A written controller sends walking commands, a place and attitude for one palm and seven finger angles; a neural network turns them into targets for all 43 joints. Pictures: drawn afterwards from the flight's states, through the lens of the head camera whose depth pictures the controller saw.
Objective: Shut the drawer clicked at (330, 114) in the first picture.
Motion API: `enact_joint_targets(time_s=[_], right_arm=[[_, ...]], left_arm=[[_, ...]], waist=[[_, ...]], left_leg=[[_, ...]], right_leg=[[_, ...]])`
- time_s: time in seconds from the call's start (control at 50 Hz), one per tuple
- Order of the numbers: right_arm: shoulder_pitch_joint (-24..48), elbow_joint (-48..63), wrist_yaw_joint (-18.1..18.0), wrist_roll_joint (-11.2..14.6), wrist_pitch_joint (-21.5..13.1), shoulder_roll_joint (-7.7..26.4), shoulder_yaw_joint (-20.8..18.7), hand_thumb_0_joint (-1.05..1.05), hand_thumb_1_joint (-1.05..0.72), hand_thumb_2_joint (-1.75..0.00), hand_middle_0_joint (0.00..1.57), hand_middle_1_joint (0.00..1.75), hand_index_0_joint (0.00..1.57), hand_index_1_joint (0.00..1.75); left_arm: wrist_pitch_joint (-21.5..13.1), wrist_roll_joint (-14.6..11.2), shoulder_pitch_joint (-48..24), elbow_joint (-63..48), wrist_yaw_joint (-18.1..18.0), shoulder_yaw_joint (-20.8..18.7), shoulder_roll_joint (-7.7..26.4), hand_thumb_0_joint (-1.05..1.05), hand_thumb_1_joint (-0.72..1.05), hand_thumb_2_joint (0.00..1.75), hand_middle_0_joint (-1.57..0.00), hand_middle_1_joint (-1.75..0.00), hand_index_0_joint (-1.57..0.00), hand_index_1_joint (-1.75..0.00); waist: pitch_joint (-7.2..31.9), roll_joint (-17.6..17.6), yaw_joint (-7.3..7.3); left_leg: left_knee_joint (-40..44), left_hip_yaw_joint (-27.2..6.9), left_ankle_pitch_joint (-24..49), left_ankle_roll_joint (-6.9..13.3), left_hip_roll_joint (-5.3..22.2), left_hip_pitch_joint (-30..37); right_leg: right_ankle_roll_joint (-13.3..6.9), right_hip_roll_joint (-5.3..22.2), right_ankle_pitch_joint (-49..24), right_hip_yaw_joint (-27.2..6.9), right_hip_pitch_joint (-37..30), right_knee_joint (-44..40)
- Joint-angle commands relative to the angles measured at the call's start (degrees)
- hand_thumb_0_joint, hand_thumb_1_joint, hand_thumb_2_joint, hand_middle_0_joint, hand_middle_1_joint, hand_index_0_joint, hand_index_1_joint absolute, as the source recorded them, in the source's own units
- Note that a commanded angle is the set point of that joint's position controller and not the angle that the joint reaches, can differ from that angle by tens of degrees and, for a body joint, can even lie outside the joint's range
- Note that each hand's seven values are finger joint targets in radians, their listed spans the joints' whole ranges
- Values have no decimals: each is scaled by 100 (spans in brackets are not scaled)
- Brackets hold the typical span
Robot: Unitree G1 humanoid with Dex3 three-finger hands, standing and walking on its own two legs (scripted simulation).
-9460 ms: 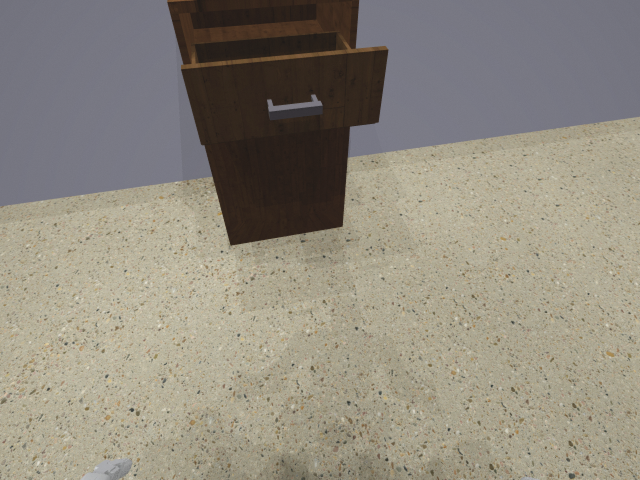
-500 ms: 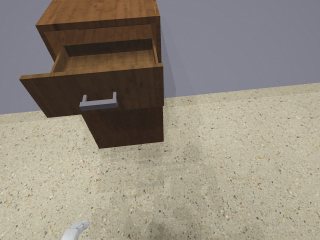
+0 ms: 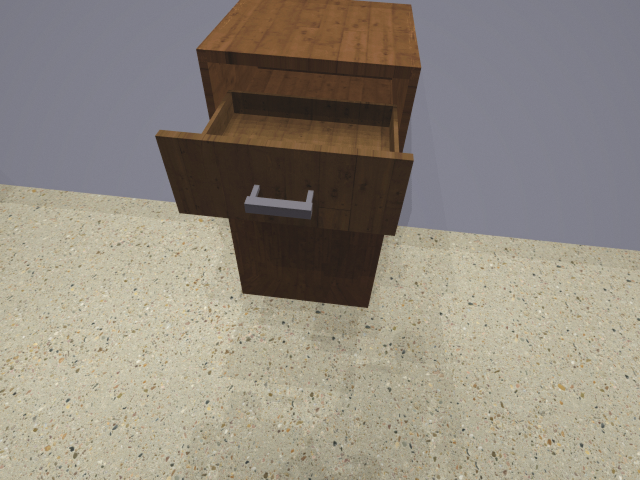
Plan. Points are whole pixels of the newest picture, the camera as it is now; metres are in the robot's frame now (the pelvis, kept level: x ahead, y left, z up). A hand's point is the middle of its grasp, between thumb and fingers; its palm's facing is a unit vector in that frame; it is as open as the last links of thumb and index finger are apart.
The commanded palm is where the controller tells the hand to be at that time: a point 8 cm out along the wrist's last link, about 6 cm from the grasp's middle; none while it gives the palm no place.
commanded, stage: take the last steps up to it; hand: left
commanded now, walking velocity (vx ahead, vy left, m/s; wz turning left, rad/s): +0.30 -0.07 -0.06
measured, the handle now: (280, 200) +0.56 +0.14 +0.02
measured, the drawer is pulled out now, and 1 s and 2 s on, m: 0.30 0.30 0.30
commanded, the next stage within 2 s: come to a stop and stand still in 0.70 s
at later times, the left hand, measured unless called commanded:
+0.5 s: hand (249, 416) +0.25 +0.14 -0.17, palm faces -0.09 -0.98 -0.20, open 7.4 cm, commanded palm none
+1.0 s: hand (289, 427) +0.24 +0.08 -0.18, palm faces +0.06 -0.99 -0.15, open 7.3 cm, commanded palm none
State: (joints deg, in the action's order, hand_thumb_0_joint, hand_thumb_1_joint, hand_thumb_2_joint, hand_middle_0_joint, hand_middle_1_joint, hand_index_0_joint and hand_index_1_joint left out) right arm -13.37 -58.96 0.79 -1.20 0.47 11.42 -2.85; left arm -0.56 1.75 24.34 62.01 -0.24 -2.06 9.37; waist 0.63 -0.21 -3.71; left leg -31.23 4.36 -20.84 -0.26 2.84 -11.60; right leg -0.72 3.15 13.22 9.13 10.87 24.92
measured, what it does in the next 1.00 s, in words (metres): walks ahead: left foot, then right foot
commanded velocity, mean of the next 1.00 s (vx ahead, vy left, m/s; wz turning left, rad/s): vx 0.14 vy -0.04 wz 0.00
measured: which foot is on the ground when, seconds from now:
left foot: up 0.00-0.00, down 0.02-0.52, up 0.54-0.96, down 0.98-1.00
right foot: down 0.00-0.02, up 0.04-0.50, down 0.52-1.00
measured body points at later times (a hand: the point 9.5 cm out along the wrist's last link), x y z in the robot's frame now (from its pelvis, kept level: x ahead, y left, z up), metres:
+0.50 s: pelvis +0.14 -0.03 -0.02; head +0.16 -0.04 +0.43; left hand +0.25 +0.20 -0.16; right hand -0.01 -0.21 -0.17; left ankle -0.02 +0.11 -0.74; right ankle +0.26 -0.15 -0.72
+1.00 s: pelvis +0.25 -0.08 -0.01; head +0.25 -0.07 +0.44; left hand +0.24 +0.13 -0.17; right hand +0.33 -0.30 -0.15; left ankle +0.30 +0.05 -0.74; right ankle +0.26 -0.15 -0.74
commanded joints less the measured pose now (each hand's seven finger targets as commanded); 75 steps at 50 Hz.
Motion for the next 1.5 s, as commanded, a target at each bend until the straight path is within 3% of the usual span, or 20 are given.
enact_joint_targets(time_s=[0.0,0.04,0.12,0.34,0.4,0.46,0.48,0.5,0.52,0.54,0.58,0.68,0.78,0.88,0.92,0.96,1.0,1.04,1.24,1.48], right_arm=[[-1501,-161,-198,-34,-229,1083,-240,0,-90,-90,20,30,20,30],[-1343,-115,-236,-55,-217,1040,-206,0,-90,-90,20,30,20,30],[-841,-48,-280,9,-390,400,-13,0,-90,-90,20,30,20,30],[-1710,-468,-352,-52,-497,360,19,0,-90,-90,20,30,20,30],[-1668,-531,-345,-82,-466,482,-27,0,-90,-90,20,30,20,30],[-1452,-542,-322,-29,-430,647,-83,0,-90,-90,20,30,20,30],[-1487,-531,-271,20,-432,595,-85,0,-90,-90,20,30,20,30],[-1813,-454,-208,115,-440,206,-49,0,-90,-90,20,30,20,30],[-1754,-264,-236,162,-380,91,-2,0,-90,-90,20,30,20,30],[-1431,-233,-257,152,-334,78,-43,0,-90,-90,20,30,20,30],[-1152,-266,-189,65,-250,-61,-63,0,-90,-90,20,30,20,30],[-1405,-352,-149,-49,-23,-220,-35,0,-90,-90,20,30,20,30],[-661,-70,-98,-29,-33,-178,-17,0,-90,-90,20,30,20,30],[-309,-107,-198,55,-107,-248,133,0,-90,-90,20,30,20,30],[-459,-217,-225,89,-122,-128,110,0,-90,-90,20,30,20,30],[-403,-145,-289,80,-180,223,79,0,-90,-90,20,30,20,30],[-165,-91,-350,71,-115,269,59,0,-90,-90,20,30,20,30],[-17,-68,-366,86,-86,268,54,0,-90,-90,20,30,20,30],[126,35,-274,47,3,210,-14,0,-90,-90,20,30,20,30],[-461,-395,-219,32,-58,26,164,0,-90,-90,20,30,20,30]], left_arm=[[-79,-115,-487,-453,31,-50,257,0,90,90,-20,-30,-20,-30],[-51,4,-952,-607,57,-129,450,0,90,90,-20,-30,-20,-30],[-22,-13,-488,-181,170,-169,304,0,90,90,-20,-30,-20,-30],[29,-81,-1828,-721,184,-130,224,0,90,90,-20,-30,-20,-30],[-31,-114,-1974,-773,189,-127,221,0,90,90,-20,-30,-20,-30],[-152,-94,-631,-361,140,-210,487,0,90,90,-20,-30,-20,-30],[-250,-54,160,-81,111,-293,775,0,90,90,-20,-30,-20,-30],[-311,-12,774,68,20,-458,1403,0,90,90,-20,-30,-20,-30],[-299,-143,858,73,-24,-474,1716,0,90,90,-20,-30,-20,-30],[-237,-179,374,-39,-51,-412,1509,0,90,90,-20,-30,-20,-30],[-245,-153,-626,-258,-42,-253,1014,0,90,90,-20,-30,-20,-30],[-308,-88,-1099,-365,-92,-62,447,0,90,90,-20,-30,-20,-30],[-332,-69,-771,-263,-94,-76,482,0,90,90,-20,-30,-20,-30],[-242,-82,-597,-84,-154,-13,533,0,90,90,-20,-30,-20,-30],[-180,-125,-624,-17,-177,5,503,0,90,90,-20,-30,-20,-30],[-100,-154,-431,-45,-218,38,315,0,90,90,-20,-30,-20,-30],[-34,-110,-311,-9,-248,57,253,0,90,90,-20,-30,-20,-30],[54,-112,-324,12,-227,24,358,0,90,90,-20,-30,-20,-30],[86,-48,-388,-81,-160,-41,386,0,90,90,-20,-30,-20,-30],[10,-109,-483,46,-166,25,458,0,90,90,-20,-30,-20,-30]], waist=[[-450,2026,897],[-1055,1226,859],[-1239,560,408],[-1259,762,613],[-1081,941,615],[-270,598,-8],[325,194,-321],[1164,-1218,-458],[1495,-1402,-276],[742,-678,-190],[-125,-533,166],[-405,-587,650],[-476,-458,450],[-127,-276,314],[-48,-236,421],[57,365,310],[-160,178,275],[-272,743,247],[-352,37,318],[-537,-143,331]], left_leg=[[2366,-2597,-1684,698,1928,1721],[2644,-2773,-1790,999,2151,919],[2507,-1227,338,680,1317,467],[1992,-551,3055,930,1475,1327],[1697,-328,3656,809,1455,1164],[160,-47,4773,556,1232,921],[-997,79,4072,346,906,230],[-2857,374,1090,92,147,-1128],[-4395,-174,-1342,80,-250,-1524],[-4746,-550,-1123,174,53,-1725],[-4767,-548,-242,163,396,-1747],[-3564,-342,476,-51,449,-1185],[-2166,-201,463,-171,453,-1362],[-285,-201,590,-229,176,-439],[590,-260,1817,-194,223,330],[737,-723,3725,129,831,608],[669,-639,3476,252,859,508],[999,-814,3178,373,869,208],[1273,-734,234,225,485,-248],[1288,-541,642,123,330,-95]], right_leg=[[80,-107,1774,-20,2782,1825],[2,196,1416,-633,3023,2916],[126,270,80,-703,2689,3659],[105,388,-262,-518,3283,2612],[-70,195,-73,-297,2285,1641],[-239,-236,-404,-22,210,764],[-332,-102,-776,-273,-1218,497],[-848,1477,-1516,-2234,-2634,197],[-1295,2410,-2604,-3584,-2452,-454],[-1378,2275,-2097,-3070,-1653,-680],[-979,1785,-284,-2439,-34,-1060],[-682,1158,-384,-999,1157,-1489],[-912,1237,-510,-1129,642,-1586],[-849,1168,-2652,-1065,11,-793],[-554,942,-2355,-887,245,-412],[-122,500,-1592,-704,279,-114],[-38,406,-1255,-794,308,-231],[3,333,-708,-704,138,-89],[-140,384,612,-1030,429,-627],[-161,505,960,-1131,552,-1000]])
